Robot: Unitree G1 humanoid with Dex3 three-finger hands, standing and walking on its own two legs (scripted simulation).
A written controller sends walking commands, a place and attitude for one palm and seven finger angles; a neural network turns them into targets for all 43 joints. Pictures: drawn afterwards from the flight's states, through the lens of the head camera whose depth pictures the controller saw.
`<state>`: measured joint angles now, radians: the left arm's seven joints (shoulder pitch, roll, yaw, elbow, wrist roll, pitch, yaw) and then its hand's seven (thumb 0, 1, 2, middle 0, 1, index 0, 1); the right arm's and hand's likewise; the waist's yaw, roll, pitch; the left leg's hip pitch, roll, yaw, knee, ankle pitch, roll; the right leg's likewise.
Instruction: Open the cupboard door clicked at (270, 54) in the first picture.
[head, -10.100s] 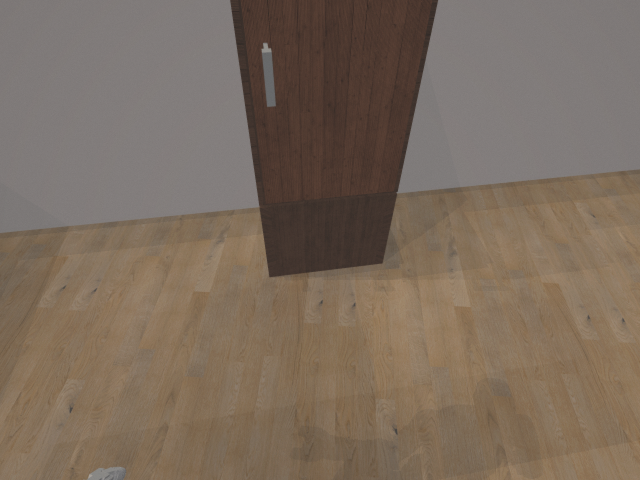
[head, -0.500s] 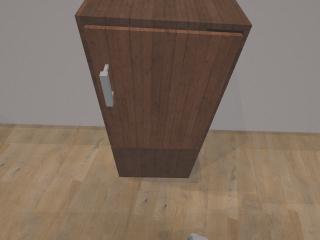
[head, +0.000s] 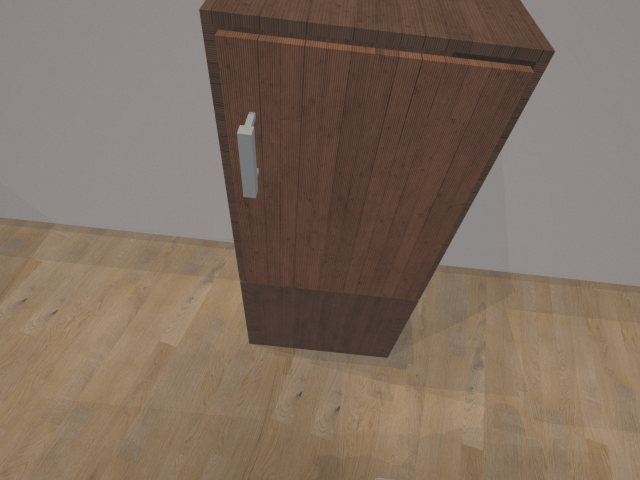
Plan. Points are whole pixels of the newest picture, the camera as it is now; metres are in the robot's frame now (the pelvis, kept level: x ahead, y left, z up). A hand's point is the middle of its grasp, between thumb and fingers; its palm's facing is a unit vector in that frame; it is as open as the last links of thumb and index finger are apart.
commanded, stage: come to a stop and stand still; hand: left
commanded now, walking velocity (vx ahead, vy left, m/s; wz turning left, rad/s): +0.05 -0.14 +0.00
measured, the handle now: (250, 155) +0.56 +0.15 +0.07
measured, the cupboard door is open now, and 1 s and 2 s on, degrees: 0 0 0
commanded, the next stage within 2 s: look again from close up in 0.88 s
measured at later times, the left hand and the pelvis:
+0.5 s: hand out of the picture -0.03 +0.14 -0.17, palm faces +0.01 -0.98 -0.19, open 7.4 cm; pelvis -0.01 -0.02 +0.00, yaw +0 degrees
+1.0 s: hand out of the picture +0.01 +0.14 -0.17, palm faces +0.01 -0.98 -0.19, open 7.4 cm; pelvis +0.00 -0.04 +0.00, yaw +0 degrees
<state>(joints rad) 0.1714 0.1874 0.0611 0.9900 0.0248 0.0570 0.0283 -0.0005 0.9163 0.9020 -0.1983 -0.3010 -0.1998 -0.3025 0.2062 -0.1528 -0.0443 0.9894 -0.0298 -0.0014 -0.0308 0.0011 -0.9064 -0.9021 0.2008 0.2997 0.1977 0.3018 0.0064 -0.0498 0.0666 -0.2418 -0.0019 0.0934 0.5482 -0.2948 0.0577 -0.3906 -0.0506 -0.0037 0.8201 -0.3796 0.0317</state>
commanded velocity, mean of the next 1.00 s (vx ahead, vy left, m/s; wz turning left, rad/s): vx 0.00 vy -0.01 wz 0.00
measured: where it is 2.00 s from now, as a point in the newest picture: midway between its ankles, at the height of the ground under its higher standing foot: outside the picture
